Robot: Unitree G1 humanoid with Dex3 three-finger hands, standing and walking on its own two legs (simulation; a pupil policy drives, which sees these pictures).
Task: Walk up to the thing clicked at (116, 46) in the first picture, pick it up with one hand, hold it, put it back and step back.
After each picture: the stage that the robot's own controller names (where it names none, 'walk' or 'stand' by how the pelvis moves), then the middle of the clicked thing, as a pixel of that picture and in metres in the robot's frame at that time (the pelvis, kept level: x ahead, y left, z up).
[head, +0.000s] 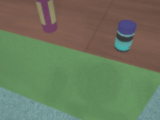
stand; (124, 36) +0.54 -0.13 +0.07
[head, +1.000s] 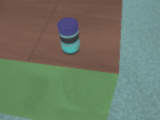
rise first; (69, 37) +0.47 +0.09 +0.10
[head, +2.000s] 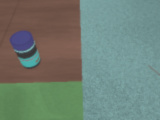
stand; (26, 50) +0.42 +0.22 +0.10
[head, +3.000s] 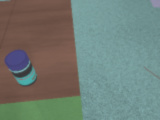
stand; (22, 69) +0.38 +0.23 +0.07
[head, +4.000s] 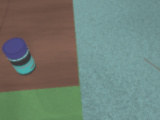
stand; (20, 57) +0.40 +0.23 +0.08
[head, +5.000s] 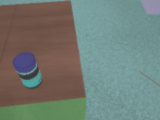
stand; (28, 71) +0.37 +0.21 +0.07
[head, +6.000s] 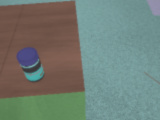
stand; (31, 65) +0.40 +0.22 +0.06
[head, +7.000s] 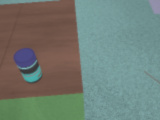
stand; (29, 66) +0.40 +0.22 +0.06
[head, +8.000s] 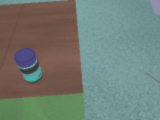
stand; (29, 66) +0.40 +0.22 +0.06
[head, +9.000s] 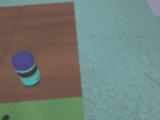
rise first; (27, 69) +0.38 +0.23 +0.07
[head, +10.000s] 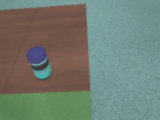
rise first; (40, 63) +0.41 +0.22 +0.07
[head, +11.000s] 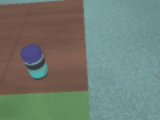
go down; (35, 62) +0.40 +0.21 +0.08
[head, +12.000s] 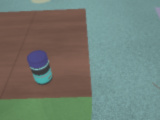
go down; (40, 68) +0.40 +0.20 +0.07
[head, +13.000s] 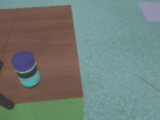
close in; (27, 70) +0.38 +0.22 +0.08
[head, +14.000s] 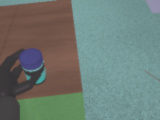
close; (34, 67) +0.38 +0.19 +0.10
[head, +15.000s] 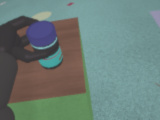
lift; (46, 46) +0.32 +0.11 +0.26
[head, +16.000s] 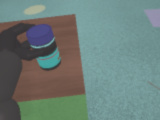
lift; (45, 48) +0.35 +0.13 +0.23
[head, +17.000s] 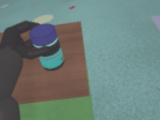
hold; (48, 48) +0.33 +0.12 +0.25
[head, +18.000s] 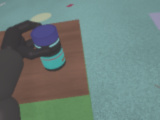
hold; (49, 48) +0.33 +0.11 +0.25
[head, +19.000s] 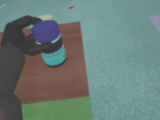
crouch; (50, 45) +0.33 +0.11 +0.26
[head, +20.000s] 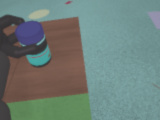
crouch; (35, 45) +0.34 +0.15 +0.25
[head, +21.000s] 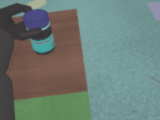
lower; (40, 33) +0.40 +0.14 +0.24
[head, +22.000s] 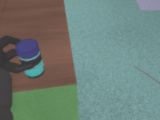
lower; (31, 59) +0.40 +0.18 +0.10
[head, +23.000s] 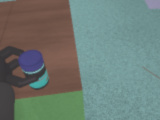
lower; (35, 70) +0.36 +0.18 +0.10
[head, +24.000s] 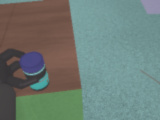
lower; (35, 72) +0.36 +0.18 +0.10
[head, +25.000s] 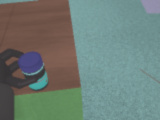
lower; (34, 72) +0.36 +0.18 +0.10
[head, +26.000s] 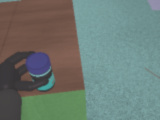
open; (41, 73) +0.35 +0.16 +0.10
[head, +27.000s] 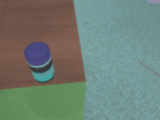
sink last; (41, 63) +0.37 +0.15 +0.10
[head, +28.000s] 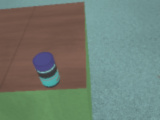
sink last; (47, 70) +0.37 +0.18 +0.08
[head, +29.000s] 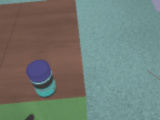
stand; (42, 79) +0.33 +0.16 +0.08
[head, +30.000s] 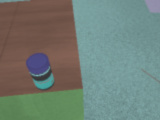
stand; (41, 72) +0.36 +0.17 +0.08
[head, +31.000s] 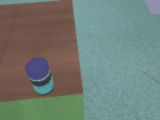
stand; (41, 77) +0.34 +0.17 +0.08
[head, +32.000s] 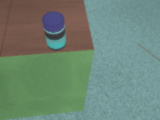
walk; (55, 32) +0.48 +0.12 +0.08
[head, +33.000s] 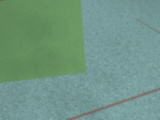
walk; out of the picture +0.83 +0.19 +0.10
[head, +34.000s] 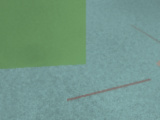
stand; out of the picture +1.12 +0.15 +0.08
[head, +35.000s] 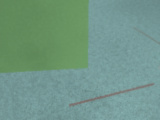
stand; out of the picture +1.07 +0.13 +0.07
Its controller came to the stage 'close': yes
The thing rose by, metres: 0.20
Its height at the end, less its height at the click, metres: +0.00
